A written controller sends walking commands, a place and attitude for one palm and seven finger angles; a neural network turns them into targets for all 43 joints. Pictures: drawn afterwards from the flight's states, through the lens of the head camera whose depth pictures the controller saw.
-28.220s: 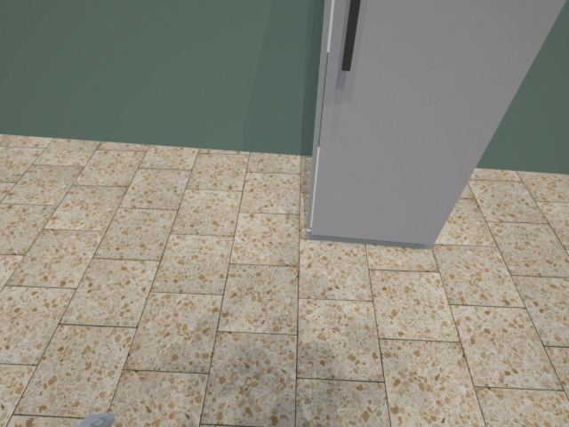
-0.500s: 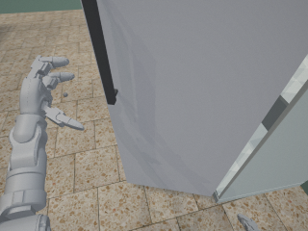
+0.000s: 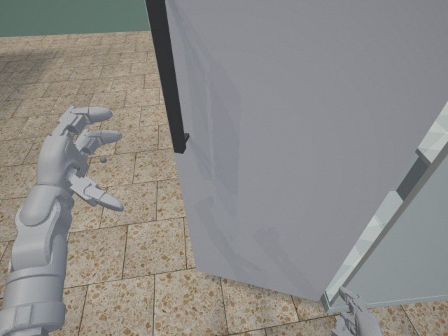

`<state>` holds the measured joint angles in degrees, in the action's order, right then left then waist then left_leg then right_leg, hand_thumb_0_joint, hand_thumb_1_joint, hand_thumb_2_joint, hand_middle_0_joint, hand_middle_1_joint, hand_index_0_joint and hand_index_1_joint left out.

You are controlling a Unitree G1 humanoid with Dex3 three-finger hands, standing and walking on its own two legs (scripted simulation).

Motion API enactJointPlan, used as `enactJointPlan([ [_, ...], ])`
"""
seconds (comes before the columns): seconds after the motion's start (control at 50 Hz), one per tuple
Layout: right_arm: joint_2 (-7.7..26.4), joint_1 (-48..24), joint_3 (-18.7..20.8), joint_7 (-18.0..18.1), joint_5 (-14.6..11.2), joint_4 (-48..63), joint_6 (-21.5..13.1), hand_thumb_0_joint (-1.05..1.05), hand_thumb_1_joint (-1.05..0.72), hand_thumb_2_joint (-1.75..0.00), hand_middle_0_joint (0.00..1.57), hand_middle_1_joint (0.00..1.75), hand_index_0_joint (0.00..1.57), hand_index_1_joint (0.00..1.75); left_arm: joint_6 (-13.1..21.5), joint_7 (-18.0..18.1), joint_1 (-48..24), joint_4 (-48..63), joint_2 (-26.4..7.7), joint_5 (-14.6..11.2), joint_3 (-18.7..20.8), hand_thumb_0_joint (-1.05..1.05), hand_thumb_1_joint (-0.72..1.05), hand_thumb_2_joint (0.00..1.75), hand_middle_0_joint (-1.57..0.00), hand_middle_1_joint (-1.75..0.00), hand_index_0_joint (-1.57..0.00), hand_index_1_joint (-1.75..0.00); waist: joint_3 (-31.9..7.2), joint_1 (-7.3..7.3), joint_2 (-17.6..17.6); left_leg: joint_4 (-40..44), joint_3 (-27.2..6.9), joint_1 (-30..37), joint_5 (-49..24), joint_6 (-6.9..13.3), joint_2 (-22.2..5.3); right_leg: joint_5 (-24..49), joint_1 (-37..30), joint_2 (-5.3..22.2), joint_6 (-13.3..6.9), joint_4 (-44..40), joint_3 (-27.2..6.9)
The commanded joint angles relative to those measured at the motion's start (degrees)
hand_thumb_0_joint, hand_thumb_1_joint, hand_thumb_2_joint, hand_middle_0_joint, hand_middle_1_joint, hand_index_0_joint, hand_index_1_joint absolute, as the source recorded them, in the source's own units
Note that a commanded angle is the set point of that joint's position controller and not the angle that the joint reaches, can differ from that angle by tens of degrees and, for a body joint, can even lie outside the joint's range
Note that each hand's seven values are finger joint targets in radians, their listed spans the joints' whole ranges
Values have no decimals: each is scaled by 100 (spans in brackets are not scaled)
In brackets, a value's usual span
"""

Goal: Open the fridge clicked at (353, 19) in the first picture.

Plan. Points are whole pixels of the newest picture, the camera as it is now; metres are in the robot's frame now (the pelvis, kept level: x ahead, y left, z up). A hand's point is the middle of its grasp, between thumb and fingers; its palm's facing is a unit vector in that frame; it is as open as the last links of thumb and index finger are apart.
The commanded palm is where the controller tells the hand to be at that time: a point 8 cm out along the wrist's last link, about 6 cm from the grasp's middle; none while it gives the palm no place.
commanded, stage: draw the hand back to the body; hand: left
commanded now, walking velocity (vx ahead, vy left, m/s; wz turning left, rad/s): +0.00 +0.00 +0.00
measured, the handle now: (174, 83) +0.50 +0.16 +0.23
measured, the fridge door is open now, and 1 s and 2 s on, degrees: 70 70 70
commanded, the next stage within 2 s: step back with the hand held close in 1.50 s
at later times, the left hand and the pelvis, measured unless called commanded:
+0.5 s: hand (70, 191) +0.26 +0.26 +0.18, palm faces +0.26 -0.96 -0.15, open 14.4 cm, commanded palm +0.21 +0.29 +0.19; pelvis +0.00 +0.00 +0.01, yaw +0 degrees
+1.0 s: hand (52, 210) +0.23 +0.28 +0.17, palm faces +0.42 -0.84 -0.34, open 10.0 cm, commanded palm +0.17 +0.31 +0.18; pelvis +0.02 +0.02 +0.01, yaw -2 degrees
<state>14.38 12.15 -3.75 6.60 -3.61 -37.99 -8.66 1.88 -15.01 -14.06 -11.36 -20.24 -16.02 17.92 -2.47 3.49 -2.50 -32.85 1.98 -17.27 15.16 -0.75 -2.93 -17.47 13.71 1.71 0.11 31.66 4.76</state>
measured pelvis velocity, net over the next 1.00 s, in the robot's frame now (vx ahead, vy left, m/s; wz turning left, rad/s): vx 0.02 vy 0.02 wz -0.03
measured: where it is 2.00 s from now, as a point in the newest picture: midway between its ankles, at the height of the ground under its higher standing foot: outside the picture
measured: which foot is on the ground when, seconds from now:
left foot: down 0.00-1.00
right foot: down 0.00-1.00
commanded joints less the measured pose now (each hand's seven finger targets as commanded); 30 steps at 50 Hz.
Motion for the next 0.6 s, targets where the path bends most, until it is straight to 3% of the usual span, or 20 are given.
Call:
enactJointPlan([
  [0.0, 714, -1056, 156, 172, -136, 1186, -468, 0, -90, -90, 20, 30, 20, 30, -1301, -321, -2217, 1443, -1850, -349, 730, 0, -55, 20, -25, -115, -25, -115, -1406, 113, -237, 711, -171, 865, -788, 308, 321, 1294, -534, -66, -111, -755, -310],
  [0.02, 660, -1051, 137, 135, -127, 1267, -501, 0, -90, -90, 20, 30, 20, 30, -1422, -298, -2175, 1800, -1733, -320, 676, 0, -55, 20, -25, -115, -25, -115, -1356, 115, -288, 707, -181, 940, -918, 296, 330, 1390, -502, -78, -109, -750, -272],
  [0.1, 648, -886, 173, -17, -73, 1225, -556, 0, -90, -90, 20, 30, 20, 30, -1240, -163, -1230, 1903, -1448, -443, 873, 0, -55, 20, -25, -115, -25, -115, -1089, 68, 314, 679, -137, 1012, -1146, 265, 281, 1675, -439, -172, -70, -741, -178],
  [0.16, 690, -894, 225, -91, -82, 1245, -525, 0, -90, -90, 20, 30, 20, 30, -1268, -225, -587, 1920, -1353, -468, 923, 0, -55, 20, -25, -115, -25, -115, -916, 120, 367, 667, -58, 969, -1125, 271, 268, 1698, -391, -164, -50, -755, -214],
  [0.2, 690, -912, 216, -87, -113, 1259, -462, 0, -90, -90, 20, 30, 20, 30, -1426, -241, -622, 2094, -1325, -417, 823, 0, -55, 20, -25, -115, -25, -115, -694, 54, 226, 720, -40, 910, -977, 268, 268, 1493, -243, -161, -34, -803, -203],
  [0.24, 670, -968, 206, -69, -106, 1334, -447, 0, -90, -90, 20, 30, 20, 30, -1521, -219, -574, 2392, -1313, -383, 801, 0, -55, 20, -25, -115, -25, -115, -659, 83, 12, 760, -74, 965, -886, 266, 283, 1293, -198, -182, -55, -830, -191],
  [0.28, 678, -979, 214, -39, -75, 1325, -458, 0, -90, -90, 20, 30, 20, 30, -1504, -173, -594, 2653, -1500, -384, 979, 0, -55, 20, -25, -115, -25, -115, -755, 73, 154, 722, -75, 1012, -959, 287, 285, 1359, -271, -170, -37, -851, -214],
  [0.34, 625, -990, 192, 12, -45, 1314, -500, 0, -90, -90, 20, 30, 20, 30, -1368, -184, -593, 2989, -1518, -397, 1036, 0, -48, 24, -25, -111, -25, -111, -824, 56, -206, 741, -87, 1190, -1033, 261, 301, 1380, -302, -203, -61, -862, -201],
  [0.36, 621, -995, 181, 18, -35, 1293, -515, 0, -90, -90, 20, 30, 20, 30, -1321, -182, -491, 3059, -1551, -411, 1054, 0, -44, 25, -25, -109, -25, -109, -797, 58, -61, 702, -76, 1179, -1048, 268, 274, 1402, -328, -202, -48, -894, -228],
  [0.4, 607, -974, 175, 38, -33, 1273, -574, 0, -90, -90, 20, 30, 20, 30, -1243, -232, -417, 3125, -1414, -447, 969, 0, -37, 29, -24, -104, -24, -104, -738, 34, -200, 740, -99, 1201, -1058, 259, 284, 1442, -332, -208, -54, -875, -184],
  [0.42, 579, -930, 227, -41, 252, 1167, -650, 0, -90, -90, 20, 30, 20, 30, -591, 729, -355, 3616, -1869, 412, 997, 0, -33, 31, -24, -102, -24, -102, -57, 44, -213, 783, 4, 934, -882, 227, 364, 1127, 3, -159, -3, -1307, -351],
  [0.44, 569, -908, 228, -57, 294, 1020, -674, 0, -90, -90, 20, 30, 20, 30, -410, 1113, 477, 3001, -1216, 468, 725, 0, -30, 32, -24, -100, -24, -100, 174, -22, -67, 856, 4, 830, -631, 198, 322, 839, 53, -121, -10, -1283, -250],
  [0.46, 607, -871, 277, -91, 303, 968, -638, 0, -90, -90, 20, 30, 20, 30, -231, 1349, 713, 3145, -1117, 617, 589, 0, -26, 34, -24, -98, -24, -98, 64, 33, 166, 926, -5, 918, -616, 225, 283, 820, -99, -123, -17, -1328, -240],
  [0.52, 556, -850, 317, -114, 341, 954, -526, 0, -90, -90, 20, 30, 20, 30, 164, 1737, 1040, 3591, -1039, 850, 494, 0, -15, 39, -24, -92, -24, -92, -403, 17, -245, 1036, 46, 1199, -652, 239, 250, 885, -446, -96, -27, -1179, -263],
  [0.58, 571, -850, 349, -85, 374, 901, -458, 0, -90, -90, 20, 30, 20, 30, 381, 1945, 1070, 3698, -1034, 1002, 434, 0, -4, 44, -23, -85, -23, -85, -400, -14, -62, 1154, 22, 1277, -626, 259, 217, 806, -538, -118, -25, -1253, -270],
])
